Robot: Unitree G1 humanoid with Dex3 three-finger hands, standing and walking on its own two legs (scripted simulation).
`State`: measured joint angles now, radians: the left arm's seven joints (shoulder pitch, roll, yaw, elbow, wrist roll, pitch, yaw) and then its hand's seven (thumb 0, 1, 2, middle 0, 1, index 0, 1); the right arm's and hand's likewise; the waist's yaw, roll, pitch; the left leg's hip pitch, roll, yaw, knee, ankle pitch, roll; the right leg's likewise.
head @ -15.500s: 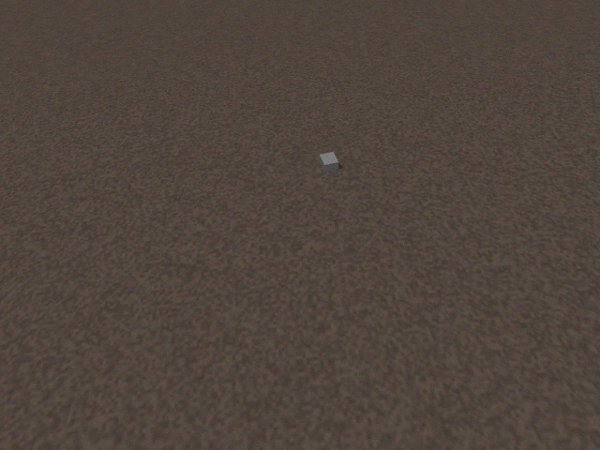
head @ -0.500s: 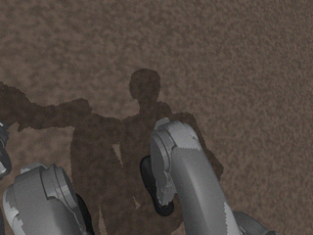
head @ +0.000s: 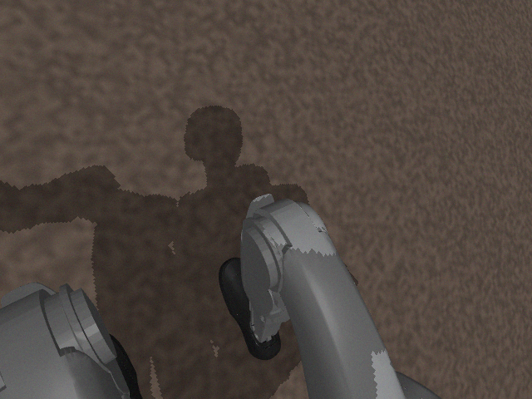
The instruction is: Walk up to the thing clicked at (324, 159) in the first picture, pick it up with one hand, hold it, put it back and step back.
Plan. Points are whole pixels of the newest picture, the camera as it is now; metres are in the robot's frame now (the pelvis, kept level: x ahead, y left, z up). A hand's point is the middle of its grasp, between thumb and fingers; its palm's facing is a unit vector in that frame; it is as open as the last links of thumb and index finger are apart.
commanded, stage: rest palm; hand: left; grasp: from above
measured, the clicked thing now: out of the picture +0.42 +0.34 -0.28
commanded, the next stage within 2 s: close in 0.22 s
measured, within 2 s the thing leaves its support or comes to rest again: neither
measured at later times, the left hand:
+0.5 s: hand out of the picture +0.42 +0.33 -0.27, palm faces -0.31 -0.32 -0.89, open 13.6 cm
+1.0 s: hand out of the picture +0.42 +0.33 -0.27, palm faces -0.32 -0.31 -0.89, open 12.9 cm
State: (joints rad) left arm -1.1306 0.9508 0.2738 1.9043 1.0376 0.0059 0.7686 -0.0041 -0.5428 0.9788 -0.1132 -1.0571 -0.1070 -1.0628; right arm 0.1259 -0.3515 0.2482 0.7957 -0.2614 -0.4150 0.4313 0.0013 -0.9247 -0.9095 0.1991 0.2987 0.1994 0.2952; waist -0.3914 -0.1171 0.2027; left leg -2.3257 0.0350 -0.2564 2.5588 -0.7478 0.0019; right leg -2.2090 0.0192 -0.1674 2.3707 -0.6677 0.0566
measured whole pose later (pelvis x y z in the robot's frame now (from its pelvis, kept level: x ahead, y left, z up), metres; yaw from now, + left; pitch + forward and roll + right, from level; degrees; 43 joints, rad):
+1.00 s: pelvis -0.01 +0.00 +0.01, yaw -1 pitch +25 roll -16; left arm -1.17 1.04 0.22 1.89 0.97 0.04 0.74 0.00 -0.34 0.80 -0.26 -0.96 -0.28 -0.94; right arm 0.10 -0.40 0.34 0.69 -0.25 -0.43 0.41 0.00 -0.92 -0.91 0.20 0.30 0.20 0.30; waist -0.42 -0.17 0.29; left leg -2.30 0.04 -0.29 2.54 -0.72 0.01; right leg -2.17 0.03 -0.19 2.32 -0.63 0.07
